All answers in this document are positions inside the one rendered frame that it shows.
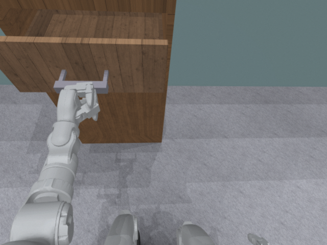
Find robot right shin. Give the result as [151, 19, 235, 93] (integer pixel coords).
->
[182, 221, 192, 226]

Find cabinet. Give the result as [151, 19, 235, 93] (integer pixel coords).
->
[0, 0, 176, 143]

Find right robot thigh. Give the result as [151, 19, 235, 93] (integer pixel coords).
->
[176, 224, 215, 245]

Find robot left forearm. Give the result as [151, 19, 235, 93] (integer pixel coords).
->
[10, 121, 80, 241]

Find left robot hand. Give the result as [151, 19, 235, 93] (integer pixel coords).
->
[57, 82, 100, 126]

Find right robot hand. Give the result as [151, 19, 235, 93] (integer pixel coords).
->
[247, 233, 269, 245]

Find drawer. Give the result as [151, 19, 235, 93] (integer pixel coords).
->
[0, 9, 168, 93]

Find left robot upper arm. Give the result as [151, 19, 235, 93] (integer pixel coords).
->
[2, 201, 74, 245]

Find handle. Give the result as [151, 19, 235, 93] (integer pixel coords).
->
[53, 69, 109, 94]

